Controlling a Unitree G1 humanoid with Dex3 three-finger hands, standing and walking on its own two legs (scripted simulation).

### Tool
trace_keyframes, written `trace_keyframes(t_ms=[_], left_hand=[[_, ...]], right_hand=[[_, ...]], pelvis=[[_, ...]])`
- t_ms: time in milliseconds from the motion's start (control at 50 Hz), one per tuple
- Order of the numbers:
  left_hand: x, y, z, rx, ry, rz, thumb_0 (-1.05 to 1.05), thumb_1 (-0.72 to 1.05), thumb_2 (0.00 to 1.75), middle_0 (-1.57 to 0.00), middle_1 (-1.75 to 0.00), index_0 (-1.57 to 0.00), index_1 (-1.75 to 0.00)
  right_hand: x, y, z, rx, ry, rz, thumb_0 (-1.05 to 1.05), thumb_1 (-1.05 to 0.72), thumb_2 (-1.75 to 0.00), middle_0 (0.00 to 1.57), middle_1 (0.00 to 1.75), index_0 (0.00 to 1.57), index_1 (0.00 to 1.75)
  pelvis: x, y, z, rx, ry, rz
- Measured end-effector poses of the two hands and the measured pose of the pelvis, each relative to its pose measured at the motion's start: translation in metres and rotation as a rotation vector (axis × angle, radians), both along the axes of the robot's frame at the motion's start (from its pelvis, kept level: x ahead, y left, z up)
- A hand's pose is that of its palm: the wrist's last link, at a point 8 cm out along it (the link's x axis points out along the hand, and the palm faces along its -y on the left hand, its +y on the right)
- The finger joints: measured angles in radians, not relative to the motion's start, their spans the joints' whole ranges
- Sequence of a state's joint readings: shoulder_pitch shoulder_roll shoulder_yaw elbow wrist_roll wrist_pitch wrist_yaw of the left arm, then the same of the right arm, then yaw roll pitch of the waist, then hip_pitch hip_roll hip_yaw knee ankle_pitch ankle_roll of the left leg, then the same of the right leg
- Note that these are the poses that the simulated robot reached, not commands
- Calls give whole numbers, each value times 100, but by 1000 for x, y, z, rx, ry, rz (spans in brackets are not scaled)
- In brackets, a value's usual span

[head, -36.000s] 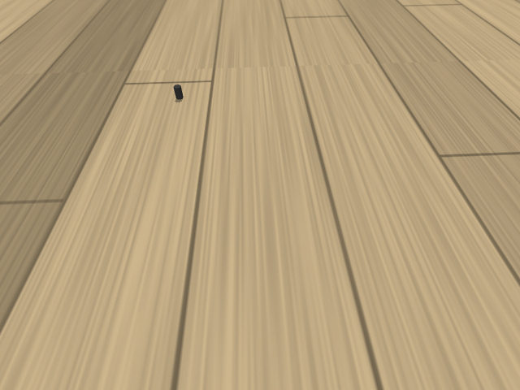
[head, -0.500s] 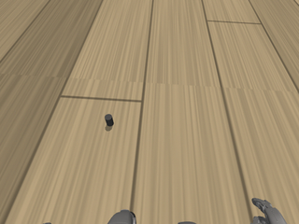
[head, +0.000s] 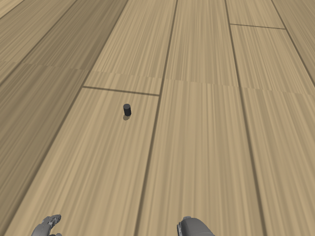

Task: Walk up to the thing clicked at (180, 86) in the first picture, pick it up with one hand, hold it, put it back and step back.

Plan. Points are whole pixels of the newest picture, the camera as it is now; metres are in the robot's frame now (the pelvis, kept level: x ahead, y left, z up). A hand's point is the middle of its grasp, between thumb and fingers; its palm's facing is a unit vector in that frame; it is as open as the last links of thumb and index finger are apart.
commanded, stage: step back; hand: left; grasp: from above
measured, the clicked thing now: (127, 110) +1.05 +0.23 -0.71
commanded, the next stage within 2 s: stand in 1.06 s
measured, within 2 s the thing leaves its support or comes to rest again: neither
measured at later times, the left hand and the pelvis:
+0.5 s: hand out of the picture +0.00 +0.26 -0.15, palm faces -0.03 -0.94 -0.35, open 7.3 cm; pelvis -0.05 -0.01 +0.01, yaw -2 degrees
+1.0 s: hand out of the picture +0.10 +0.25 -0.15, palm faces -0.02 -0.94 -0.34, open 7.3 cm; pelvis +0.00 +0.00 +0.01, yaw -2 degrees
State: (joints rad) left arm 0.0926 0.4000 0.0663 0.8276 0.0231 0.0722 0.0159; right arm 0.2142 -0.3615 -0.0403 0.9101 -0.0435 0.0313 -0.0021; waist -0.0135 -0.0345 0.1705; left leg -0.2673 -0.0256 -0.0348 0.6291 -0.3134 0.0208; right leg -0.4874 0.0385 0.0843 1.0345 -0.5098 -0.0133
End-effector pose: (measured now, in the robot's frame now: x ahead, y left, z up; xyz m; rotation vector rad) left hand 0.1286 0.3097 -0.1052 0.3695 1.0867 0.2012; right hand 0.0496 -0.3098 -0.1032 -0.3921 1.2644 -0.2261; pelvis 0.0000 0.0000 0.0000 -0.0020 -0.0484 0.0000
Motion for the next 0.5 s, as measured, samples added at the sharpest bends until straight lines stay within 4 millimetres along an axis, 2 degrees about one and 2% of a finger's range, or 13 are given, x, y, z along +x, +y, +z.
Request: trace_keyframes(t_ms=[80, 180, 280, 380, 500], left_hand=[[-34, -4, -1, -21, 17, 6, 0, 91, 90, -20, -30, -21, -30], [-81, -14, -8, -15, 77, 1, 0, 91, 90, -20, -30, -21, -30], [-124, -22, -2, -25, 109, 27, 0, 91, 90, -20, -30, -21, -30], [-139, -15, -3, -35, 109, 56, 0, 90, 90, -20, -30, -21, -30], [-132, -6, -5, -36, 133, 41, 0, 91, 90, -20, -30, -21, -30]], right_hand=[[-11, -3, 7, -8, -53, 5, 0, -90, -90, 21, 30, 20, 30], [-16, -16, 3, 0, -137, 1, 0, -90, -90, 21, 30, 20, 30], [-28, -19, 4, 25, -145, -7, 0, -91, -90, 21, 30, 20, 30], [-42, -16, 0, 27, -101, 4, 0, -91, -90, 21, 30, 20, 30], [-56, -3, 2, 39, -88, -22, 0, -91, -90, 21, 30, 20, 30]], pelvis=[[-20, -4, 3, -10, 7, -19], [-43, -13, -3, -20, -2, -56], [-54, -16, 3, -9, -6, -55], [-56, -9, 3, -3, 2, -21], [-54, -6, 6, 18, 4, -41]])
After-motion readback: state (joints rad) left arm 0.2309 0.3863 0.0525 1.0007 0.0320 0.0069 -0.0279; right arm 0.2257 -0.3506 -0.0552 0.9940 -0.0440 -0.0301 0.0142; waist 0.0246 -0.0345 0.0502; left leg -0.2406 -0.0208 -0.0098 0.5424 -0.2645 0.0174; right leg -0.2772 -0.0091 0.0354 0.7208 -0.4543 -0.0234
